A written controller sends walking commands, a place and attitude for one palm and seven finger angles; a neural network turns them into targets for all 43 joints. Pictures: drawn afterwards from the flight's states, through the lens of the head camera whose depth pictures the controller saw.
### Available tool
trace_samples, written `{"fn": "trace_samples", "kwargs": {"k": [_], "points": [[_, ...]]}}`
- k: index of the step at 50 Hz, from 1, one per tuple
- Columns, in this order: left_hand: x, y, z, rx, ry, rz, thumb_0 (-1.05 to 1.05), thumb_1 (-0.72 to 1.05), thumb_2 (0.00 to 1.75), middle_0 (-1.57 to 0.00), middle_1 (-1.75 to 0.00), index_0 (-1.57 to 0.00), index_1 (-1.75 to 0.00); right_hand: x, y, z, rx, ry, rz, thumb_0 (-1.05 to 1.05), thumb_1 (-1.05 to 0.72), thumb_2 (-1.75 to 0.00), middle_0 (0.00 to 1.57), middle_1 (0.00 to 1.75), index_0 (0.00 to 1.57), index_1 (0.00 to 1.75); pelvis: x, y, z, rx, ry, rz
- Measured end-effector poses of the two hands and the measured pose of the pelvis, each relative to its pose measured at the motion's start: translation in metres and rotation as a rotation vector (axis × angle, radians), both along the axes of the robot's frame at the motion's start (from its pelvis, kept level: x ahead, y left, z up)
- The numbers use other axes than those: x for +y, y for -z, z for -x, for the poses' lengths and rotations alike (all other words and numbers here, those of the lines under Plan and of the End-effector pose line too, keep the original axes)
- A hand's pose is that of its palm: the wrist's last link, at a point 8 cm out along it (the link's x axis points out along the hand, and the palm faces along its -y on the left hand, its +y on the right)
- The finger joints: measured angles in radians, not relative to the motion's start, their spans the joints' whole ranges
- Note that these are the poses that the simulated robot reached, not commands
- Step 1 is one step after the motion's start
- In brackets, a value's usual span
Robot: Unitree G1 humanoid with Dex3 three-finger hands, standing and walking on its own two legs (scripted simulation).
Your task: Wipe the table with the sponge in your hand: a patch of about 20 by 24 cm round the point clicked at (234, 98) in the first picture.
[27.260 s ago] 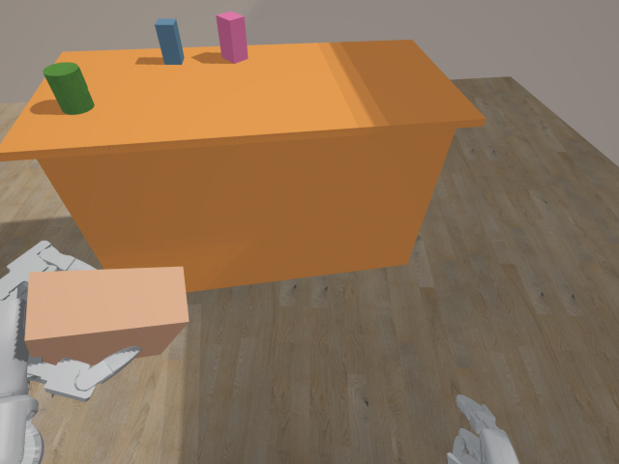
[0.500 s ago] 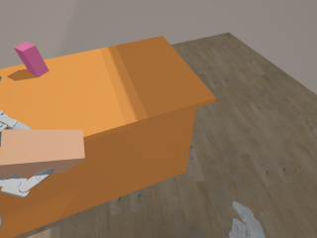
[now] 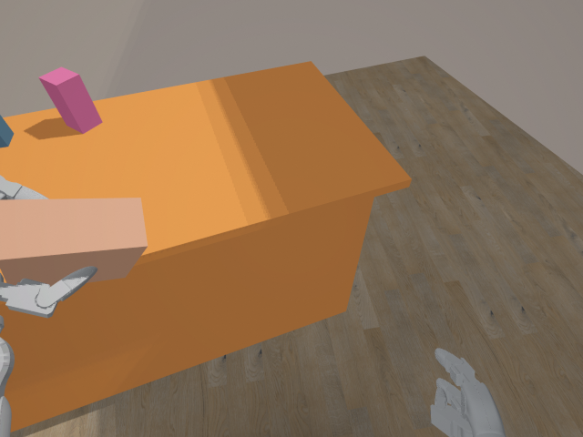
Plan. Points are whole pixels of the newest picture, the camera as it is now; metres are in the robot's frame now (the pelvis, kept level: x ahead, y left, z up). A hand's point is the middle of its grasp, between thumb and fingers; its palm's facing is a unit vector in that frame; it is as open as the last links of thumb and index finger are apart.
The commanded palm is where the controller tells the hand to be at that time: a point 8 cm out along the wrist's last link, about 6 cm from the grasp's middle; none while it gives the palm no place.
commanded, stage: look again from close up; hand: left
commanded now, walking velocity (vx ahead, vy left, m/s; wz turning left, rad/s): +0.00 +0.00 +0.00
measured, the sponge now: (94, 245) +0.27 +0.25 +0.16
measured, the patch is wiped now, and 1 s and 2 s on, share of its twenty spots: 0.00 0.00 0.00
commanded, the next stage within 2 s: shuffle to correct the standing spot in 0.14 s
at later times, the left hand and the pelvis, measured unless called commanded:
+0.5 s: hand (35, 259) +0.25 +0.31 +0.15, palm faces +0.38 -0.86 -0.36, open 9.9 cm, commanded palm +0.19 +0.35 +0.18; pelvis +0.03 +0.07 -0.01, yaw +0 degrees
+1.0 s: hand (32, 221) +0.30 +0.34 +0.16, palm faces +0.41 -0.80 -0.43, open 9.9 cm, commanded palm +0.25 +0.37 +0.18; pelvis +0.07 +0.10 -0.04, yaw -2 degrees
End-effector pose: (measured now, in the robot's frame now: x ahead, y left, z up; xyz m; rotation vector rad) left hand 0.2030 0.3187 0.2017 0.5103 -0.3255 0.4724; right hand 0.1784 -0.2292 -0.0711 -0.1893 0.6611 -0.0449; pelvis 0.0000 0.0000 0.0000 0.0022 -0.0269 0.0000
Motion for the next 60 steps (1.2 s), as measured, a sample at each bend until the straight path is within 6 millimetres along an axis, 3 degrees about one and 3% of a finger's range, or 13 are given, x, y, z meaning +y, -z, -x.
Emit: {"fn": "trace_samples", "kwargs": {"k": [4,8,11,14,17,21,25,30,40,46,51,55,60], "points": [[-0.035,0.049,0.006,0.192,0.189,0.091,0.0,-0.49,1.04,-0.76,-1.38,-0.76,-1.38,0.014,-0.007,0.014,-0.019,0.055,0.003,0.01,-0.91,-0.9,0.2,0.3,0.2,0.3,0.02,-0.001,-0.001,0.001,0.025,0.004],[-0.028,0.072,0.015,0.263,0.261,0.112,0.0,-0.5,1.04,-0.77,-1.37,-0.77,-1.37,0.031,-0.013,0.029,0.024,0.064,0.053,0.01,-0.9,-0.9,0.2,0.3,0.2,0.3,0.03,-0.001,-0.001,0.001,0.026,0.003],[0.001,0.062,0.015,0.202,0.197,0.061,0.0,-0.5,1.04,-0.77,-1.36,-0.78,-1.36,0.044,-0.012,0.034,0.052,0.038,0.078,0.01,-0.9,-0.9,0.2,0.3,0.2,0.3,0.035,0.001,0.0,-0.004,0.014,0.005],[0.03,0.038,0.015,0.087,0.101,0.013,0.0,-0.5,1.04,-0.77,-1.36,-0.78,-1.36,0.055,-0.008,0.03,0.061,-0.004,0.081,0.01,-0.9,-0.9,0.2,0.3,0.2,0.3,0.042,0.002,-0.002,-0.006,0.01,0.011],[0.043,0.017,0.015,-0.025,0.054,0.002,0.0,-0.5,1.04,-0.77,-1.37,-0.78,-1.37,0.067,-0.004,0.02,0.054,-0.041,0.07,0.01,-0.9,-0.9,0.2,0.3,0.2,0.3,0.051,0.003,-0.007,-0.003,0.002,0.022],[0.038,0.015,0.007,-0.058,0.095,0.044,0.0,-0.49,1.04,-0.76,-1.37,-0.77,-1.37,0.081,-0.003,0.001,0.022,-0.047,0.045,0.01,-0.9,-0.9,0.2,0.3,0.2,0.3,0.064,0.004,-0.018,0.01,0.004,0.024],[0.033,0.036,-0.01,0.04,0.142,0.062,0.0,-0.49,1.04,-0.76,-1.37,-0.77,-1.37,0.09,-0.001,-0.018,-0.004,-0.026,0.022,0.01,-0.9,-0.9,0.2,0.3,0.2,0.3,0.072,0.007,-0.032,0.017,0.003,0.017],[0.043,0.052,-0.028,0.129,0.13,0.043,0.0,-0.5,1.04,-0.77,-1.37,-0.77,-1.37,0.093,0.005,-0.037,0.009,-0.019,0.019,0.01,-0.9,-0.9,0.2,0.3,0.2,0.3,0.073,0.012,-0.046,0.02,-0.004,0.016],[0.036,0.017,-0.041,-0.014,0.164,-0.061,0.0,-0.5,1.04,-0.77,-1.37,-0.77,-1.37,0.083,0.018,-0.06,0.056,-0.032,0.032,0.01,-0.9,-0.9,0.2,0.3,0.2,0.3,0.075,0.021,-0.065,0.016,-0.03,0.047],[0.053,0.022,-0.041,-0.077,0.16,-0.069,0.0,-0.5,1.04,-0.77,-1.37,-0.77,-1.37,0.079,0.022,-0.066,0.078,0.002,0.088,0.01,-0.9,-0.9,0.2,0.3,0.2,0.3,0.091,0.033,-0.075,-0.003,0.005,0.025],[0.061,0.032,-0.062,-0.028,0.137,-0.079,0.0,-0.5,1.04,-0.77,-1.37,-0.77,-1.37,0.092,0.035,-0.064,0.023,0.082,0.01,0.01,-0.91,-0.9,0.2,0.3,0.2,0.3,0.098,0.039,-0.074,-0.045,0.036,-0.036],[0.046,0.023,-0.07,0.014,0.145,-0.094,0.0,-0.5,1.04,-0.77,-1.37,-0.77,-1.37,0.106,0.043,-0.054,0.033,0.062,-0.071,0.01,-0.91,-0.9,0.2,0.3,0.2,0.3,0.093,0.033,-0.075,-0.026,0.027,-0.052],[0.028,0.005,-0.061,0.043,0.205,-0.131,0.0,-0.5,1.04,-0.77,-1.37,-0.77,-1.37,0.109,0.056,-0.042,0.124,0.046,-0.099,0.01,-0.9,-0.9,0.2,0.3,0.2,0.3,0.095,0.024,-0.079,-0.022,-0.005,-0.039]]}}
